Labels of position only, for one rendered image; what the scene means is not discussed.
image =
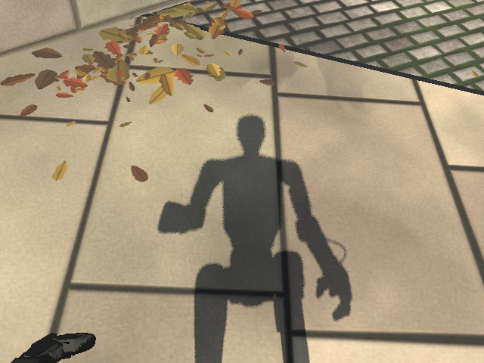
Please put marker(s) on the robot left hand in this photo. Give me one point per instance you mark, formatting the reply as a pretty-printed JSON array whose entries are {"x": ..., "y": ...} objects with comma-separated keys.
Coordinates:
[{"x": 53, "y": 348}]

